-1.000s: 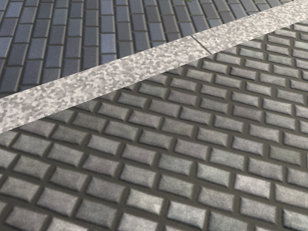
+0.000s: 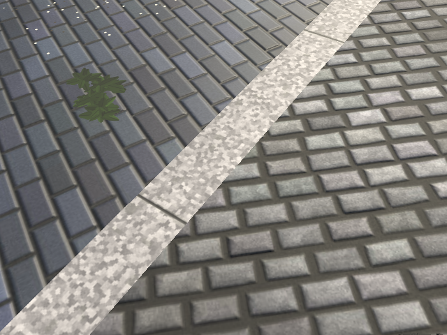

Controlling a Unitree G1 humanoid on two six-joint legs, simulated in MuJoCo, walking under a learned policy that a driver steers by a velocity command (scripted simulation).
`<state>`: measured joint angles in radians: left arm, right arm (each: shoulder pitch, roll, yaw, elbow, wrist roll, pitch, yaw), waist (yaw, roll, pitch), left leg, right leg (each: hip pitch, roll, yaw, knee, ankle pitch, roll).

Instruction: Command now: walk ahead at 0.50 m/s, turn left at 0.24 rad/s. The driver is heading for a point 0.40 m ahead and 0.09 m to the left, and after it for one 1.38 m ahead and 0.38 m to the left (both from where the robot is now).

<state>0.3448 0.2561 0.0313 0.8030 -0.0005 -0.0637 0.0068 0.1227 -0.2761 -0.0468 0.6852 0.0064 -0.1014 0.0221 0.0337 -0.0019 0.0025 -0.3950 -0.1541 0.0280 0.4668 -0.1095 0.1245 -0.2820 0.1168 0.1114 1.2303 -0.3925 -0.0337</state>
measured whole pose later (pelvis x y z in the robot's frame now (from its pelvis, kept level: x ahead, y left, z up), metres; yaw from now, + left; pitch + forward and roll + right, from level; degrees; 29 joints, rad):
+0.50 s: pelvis +0.28 -0.01 +0.01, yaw +18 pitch +3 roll -1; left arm 0.03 0.24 0.04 0.61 0.01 -0.10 0.01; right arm 0.37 -0.27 -0.06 0.73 0.02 0.00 -0.02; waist -0.06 0.02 0.01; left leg -0.38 -0.12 -0.14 1.20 -0.55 -0.03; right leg -0.41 0.05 0.03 0.50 -0.13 -0.01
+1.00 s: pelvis +0.35 +0.05 +0.01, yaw +32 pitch +3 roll -1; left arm 0.17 0.31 0.06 0.80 -0.01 0.00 0.01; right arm 0.12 -0.24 -0.04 0.58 -0.02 0.01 0.00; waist 0.02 -0.04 0.03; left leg -0.37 -0.01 0.01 0.52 -0.20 0.03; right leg -0.45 -0.06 -0.02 1.00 -0.52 0.07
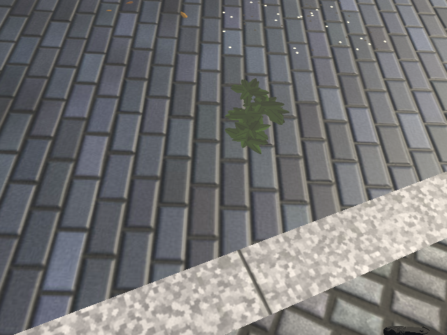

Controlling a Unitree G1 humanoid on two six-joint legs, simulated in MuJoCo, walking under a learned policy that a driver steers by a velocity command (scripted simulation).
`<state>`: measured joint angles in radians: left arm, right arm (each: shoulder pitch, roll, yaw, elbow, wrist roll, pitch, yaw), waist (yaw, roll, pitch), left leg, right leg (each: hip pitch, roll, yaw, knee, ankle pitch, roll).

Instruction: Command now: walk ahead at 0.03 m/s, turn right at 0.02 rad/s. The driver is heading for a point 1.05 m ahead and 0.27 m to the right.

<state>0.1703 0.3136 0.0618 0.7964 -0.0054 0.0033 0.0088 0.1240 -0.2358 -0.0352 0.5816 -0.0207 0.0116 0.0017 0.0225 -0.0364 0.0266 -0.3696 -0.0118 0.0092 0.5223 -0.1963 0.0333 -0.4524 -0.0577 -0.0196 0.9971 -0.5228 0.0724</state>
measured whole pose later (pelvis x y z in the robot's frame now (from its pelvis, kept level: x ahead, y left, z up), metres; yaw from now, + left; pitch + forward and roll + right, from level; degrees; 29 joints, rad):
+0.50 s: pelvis -0.01 -0.03 +0.01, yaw -15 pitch +2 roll +3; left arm 0.23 0.28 0.06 0.72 -0.01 0.01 0.03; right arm 0.10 -0.30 -0.11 0.69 0.00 0.03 -0.06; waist 0.02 0.03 0.03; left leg -0.54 -0.03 -0.05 1.06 -0.38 -0.08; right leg -0.27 0.03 0.07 0.47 -0.23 -0.05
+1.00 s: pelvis -0.01 +0.00 +0.01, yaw -27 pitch +1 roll +0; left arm 0.16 0.29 0.08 0.67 0.00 0.04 0.02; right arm 0.19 -0.23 -0.06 0.72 0.00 0.00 -0.01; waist -0.02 -0.03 0.03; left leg -0.25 -0.01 -0.05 0.47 -0.24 0.00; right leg -0.35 0.01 0.09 0.76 -0.44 0.09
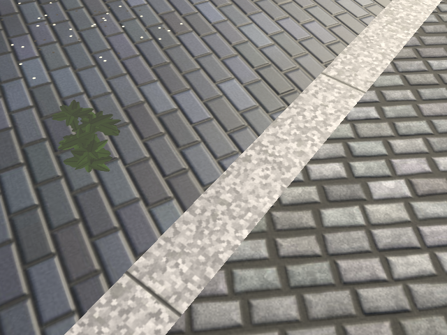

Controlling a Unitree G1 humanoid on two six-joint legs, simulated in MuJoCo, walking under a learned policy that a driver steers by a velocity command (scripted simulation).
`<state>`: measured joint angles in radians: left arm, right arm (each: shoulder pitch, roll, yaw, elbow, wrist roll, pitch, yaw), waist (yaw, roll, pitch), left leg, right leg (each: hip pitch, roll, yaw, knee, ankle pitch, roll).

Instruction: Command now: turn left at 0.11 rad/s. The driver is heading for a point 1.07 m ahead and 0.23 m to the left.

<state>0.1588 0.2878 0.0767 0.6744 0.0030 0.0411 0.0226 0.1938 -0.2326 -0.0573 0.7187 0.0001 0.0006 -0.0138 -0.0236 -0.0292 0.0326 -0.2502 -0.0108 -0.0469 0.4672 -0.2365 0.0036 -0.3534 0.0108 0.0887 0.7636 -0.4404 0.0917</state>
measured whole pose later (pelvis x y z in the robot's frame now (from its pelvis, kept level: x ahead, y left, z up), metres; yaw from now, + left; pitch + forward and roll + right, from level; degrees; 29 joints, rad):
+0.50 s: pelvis -0.03 +0.03 -0.01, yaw +15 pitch +2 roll -1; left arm 0.14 0.31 0.09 0.69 0.00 0.02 0.04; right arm 0.20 -0.30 -0.07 0.61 -0.01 0.02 0.01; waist -0.01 -0.04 0.05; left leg -0.34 -0.03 0.00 0.61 -0.30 0.05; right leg -0.45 -0.04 0.02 1.06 -0.55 0.06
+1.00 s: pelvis +0.02 +0.02 -0.01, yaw +21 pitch +1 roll +0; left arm 0.32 0.26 0.05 0.75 0.00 -0.06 -0.01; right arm 0.20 -0.28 -0.03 0.64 0.01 -0.03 0.00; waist 0.02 0.05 -0.03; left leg -0.38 -0.07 -0.06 0.84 -0.46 0.03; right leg -0.21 0.04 0.04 0.52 -0.33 -0.03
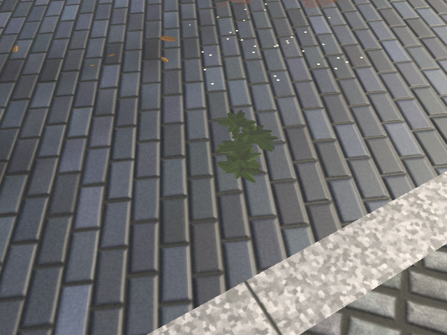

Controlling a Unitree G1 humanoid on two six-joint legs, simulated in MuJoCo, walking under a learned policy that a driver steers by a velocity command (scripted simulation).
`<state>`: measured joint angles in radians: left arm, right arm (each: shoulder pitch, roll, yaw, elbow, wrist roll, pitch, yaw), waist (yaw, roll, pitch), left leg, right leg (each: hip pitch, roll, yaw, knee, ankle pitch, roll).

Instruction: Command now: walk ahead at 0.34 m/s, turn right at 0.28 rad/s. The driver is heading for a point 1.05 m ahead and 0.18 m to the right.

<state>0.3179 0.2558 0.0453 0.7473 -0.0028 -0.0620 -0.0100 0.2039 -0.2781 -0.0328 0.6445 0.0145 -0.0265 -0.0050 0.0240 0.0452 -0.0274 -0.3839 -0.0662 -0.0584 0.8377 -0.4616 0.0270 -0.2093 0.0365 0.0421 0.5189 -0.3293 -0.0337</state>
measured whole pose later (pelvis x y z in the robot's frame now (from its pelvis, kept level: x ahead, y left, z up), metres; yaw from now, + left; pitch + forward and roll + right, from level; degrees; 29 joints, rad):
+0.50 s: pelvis +0.21 +0.03 +0.01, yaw -16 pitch +1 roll +2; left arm 0.26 0.33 0.07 0.67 -0.03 -0.02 0.00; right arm 0.28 -0.26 -0.06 0.72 -0.01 -0.10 0.01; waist -0.03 -0.05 0.01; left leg -0.15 -0.03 0.08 0.35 -0.22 0.02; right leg -0.57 -0.06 0.06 1.14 -0.29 0.00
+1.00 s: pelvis +0.45 -0.12 +0.01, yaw -24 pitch +0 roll -1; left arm 0.26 0.26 0.05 0.70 0.01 -0.09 -0.03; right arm 0.24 -0.32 -0.05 0.78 0.04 -0.05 0.00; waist 0.01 0.04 0.07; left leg -0.57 0.11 -0.07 1.15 -0.27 -0.01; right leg -0.21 0.06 -0.11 0.38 -0.17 -0.08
